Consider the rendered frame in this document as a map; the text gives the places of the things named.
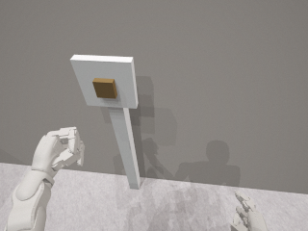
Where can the robot left forearm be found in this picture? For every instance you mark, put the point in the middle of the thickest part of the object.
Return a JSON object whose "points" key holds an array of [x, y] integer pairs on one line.
{"points": [[29, 200]]}

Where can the left robot hand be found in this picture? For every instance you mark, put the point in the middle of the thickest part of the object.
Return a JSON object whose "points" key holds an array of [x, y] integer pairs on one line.
{"points": [[50, 155]]}

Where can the button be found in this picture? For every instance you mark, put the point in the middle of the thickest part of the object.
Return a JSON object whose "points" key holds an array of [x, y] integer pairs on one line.
{"points": [[105, 88]]}

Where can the panel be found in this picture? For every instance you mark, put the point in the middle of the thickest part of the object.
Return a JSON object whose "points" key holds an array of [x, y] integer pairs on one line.
{"points": [[122, 69]]}

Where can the right robot hand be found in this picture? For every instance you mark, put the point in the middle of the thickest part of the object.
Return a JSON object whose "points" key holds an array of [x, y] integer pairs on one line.
{"points": [[252, 219]]}

